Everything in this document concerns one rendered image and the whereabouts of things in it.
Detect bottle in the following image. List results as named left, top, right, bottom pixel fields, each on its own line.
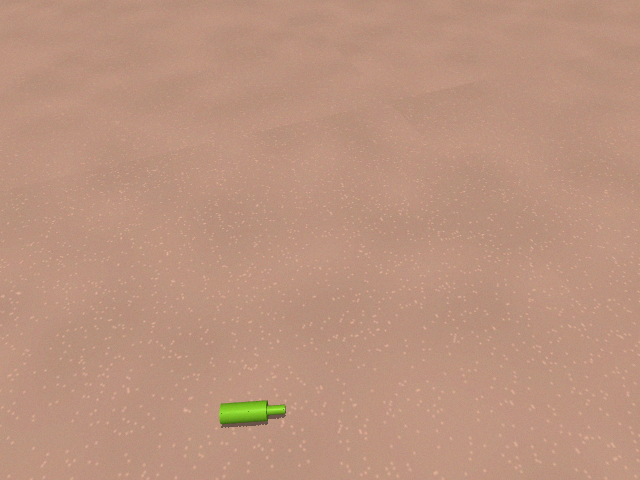
left=219, top=400, right=286, bottom=424

